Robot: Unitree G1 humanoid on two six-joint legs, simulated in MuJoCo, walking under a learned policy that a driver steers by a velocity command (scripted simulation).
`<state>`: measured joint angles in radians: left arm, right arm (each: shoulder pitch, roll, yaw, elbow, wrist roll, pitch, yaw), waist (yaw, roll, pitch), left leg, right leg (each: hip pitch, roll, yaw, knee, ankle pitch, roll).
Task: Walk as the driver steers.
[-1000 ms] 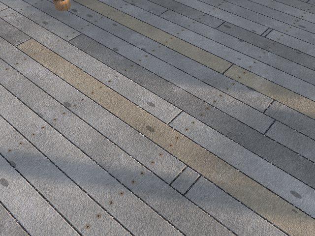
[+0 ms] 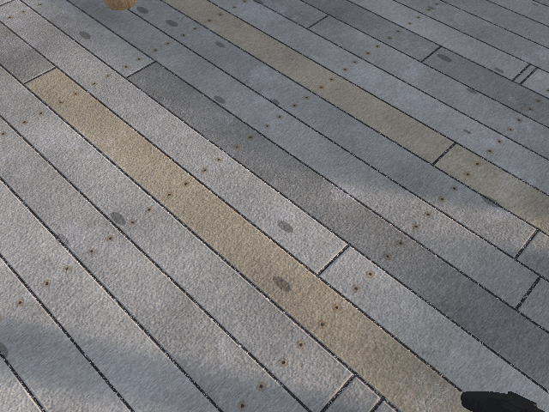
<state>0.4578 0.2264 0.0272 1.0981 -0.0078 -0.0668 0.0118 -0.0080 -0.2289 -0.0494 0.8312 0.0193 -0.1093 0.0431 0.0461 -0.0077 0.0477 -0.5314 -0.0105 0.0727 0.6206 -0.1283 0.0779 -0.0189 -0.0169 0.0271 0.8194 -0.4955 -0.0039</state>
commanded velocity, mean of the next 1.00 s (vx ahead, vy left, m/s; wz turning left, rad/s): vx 0.49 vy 0.00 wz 0.00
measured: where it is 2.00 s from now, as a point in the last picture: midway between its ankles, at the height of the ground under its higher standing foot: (299, 230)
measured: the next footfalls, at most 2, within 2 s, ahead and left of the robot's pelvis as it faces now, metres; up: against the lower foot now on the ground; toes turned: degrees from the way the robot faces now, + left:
right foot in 0.52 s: +0.47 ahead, -0.14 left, +0.00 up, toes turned -3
left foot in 1.06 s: +0.79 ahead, +0.10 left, +0.00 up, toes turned +3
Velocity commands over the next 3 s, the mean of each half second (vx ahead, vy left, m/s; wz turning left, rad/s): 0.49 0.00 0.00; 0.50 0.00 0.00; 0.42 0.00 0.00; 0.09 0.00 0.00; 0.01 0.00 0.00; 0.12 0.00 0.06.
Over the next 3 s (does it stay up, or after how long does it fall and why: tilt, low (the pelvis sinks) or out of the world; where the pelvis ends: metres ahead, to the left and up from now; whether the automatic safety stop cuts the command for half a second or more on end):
stays up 1.00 -0.02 0.01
